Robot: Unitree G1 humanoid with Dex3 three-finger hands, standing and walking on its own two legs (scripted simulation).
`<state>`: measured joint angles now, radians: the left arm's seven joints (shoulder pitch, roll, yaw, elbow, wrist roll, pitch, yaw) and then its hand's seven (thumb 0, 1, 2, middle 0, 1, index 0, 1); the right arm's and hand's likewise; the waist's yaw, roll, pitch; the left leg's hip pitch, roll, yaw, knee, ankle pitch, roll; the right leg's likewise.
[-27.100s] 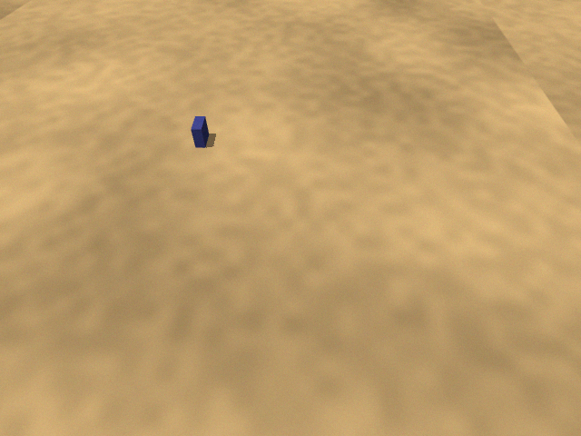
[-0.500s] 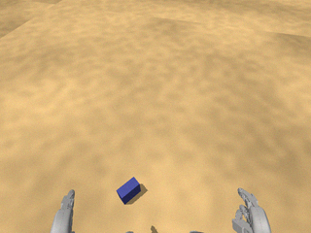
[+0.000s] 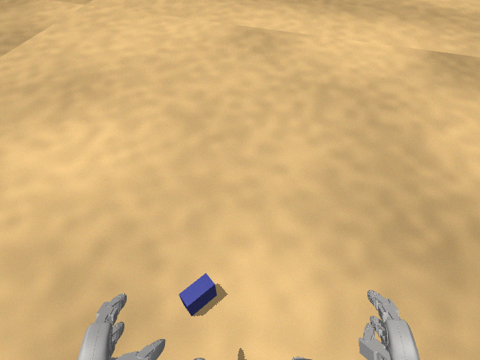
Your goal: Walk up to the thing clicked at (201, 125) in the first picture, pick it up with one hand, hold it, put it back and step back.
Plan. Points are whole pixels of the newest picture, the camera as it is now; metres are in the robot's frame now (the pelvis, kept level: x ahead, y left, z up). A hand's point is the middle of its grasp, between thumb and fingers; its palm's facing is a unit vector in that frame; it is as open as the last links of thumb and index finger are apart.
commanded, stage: stand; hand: left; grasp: from the side
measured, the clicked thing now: (198, 294) +0.44 +0.17 -0.66
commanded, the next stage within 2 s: none
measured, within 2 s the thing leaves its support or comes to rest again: neither
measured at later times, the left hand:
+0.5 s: hand out of the picture +0.06 +0.25 -0.11, palm faces +0.02 -0.94 -0.34, open 7.4 cm
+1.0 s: hand out of the picture +0.02 +0.25 -0.10, palm faces +0.01 -0.94 -0.35, open 7.3 cm
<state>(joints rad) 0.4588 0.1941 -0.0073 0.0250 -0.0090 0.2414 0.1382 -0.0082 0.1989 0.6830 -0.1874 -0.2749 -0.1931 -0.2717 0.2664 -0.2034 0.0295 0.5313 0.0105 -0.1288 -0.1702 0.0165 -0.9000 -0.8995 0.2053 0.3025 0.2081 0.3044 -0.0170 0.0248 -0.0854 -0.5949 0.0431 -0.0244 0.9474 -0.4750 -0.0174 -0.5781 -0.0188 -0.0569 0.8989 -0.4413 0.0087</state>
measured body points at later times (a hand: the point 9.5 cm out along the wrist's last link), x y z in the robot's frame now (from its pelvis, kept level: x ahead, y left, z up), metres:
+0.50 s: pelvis -0.01 +0.01 +0.04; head -0.01 +0.01 +0.49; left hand +0.06 +0.30 -0.09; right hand +0.07 -0.28 -0.09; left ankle +0.00 +0.13 -0.69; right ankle +0.01 -0.13 -0.69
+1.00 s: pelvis -0.02 +0.00 +0.06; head -0.03 -0.01 +0.50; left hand +0.02 +0.30 -0.08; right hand +0.04 -0.29 -0.09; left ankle +0.00 +0.13 -0.69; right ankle +0.01 -0.13 -0.69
